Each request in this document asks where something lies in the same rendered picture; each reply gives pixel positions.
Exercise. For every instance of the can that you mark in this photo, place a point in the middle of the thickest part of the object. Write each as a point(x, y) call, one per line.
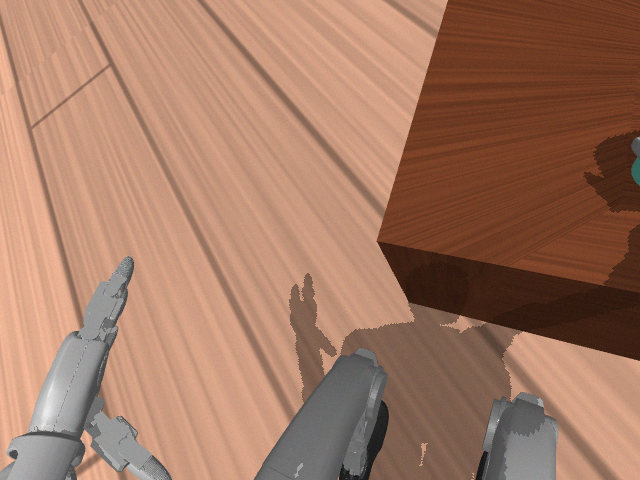
point(636, 171)

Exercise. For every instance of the left robot arm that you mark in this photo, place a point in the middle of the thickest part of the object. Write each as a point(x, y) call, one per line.
point(43, 456)

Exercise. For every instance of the left robot hand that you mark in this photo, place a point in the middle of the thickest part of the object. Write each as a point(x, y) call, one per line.
point(68, 401)

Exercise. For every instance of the left robot foot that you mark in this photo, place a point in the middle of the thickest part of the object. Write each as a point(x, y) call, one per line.
point(373, 447)

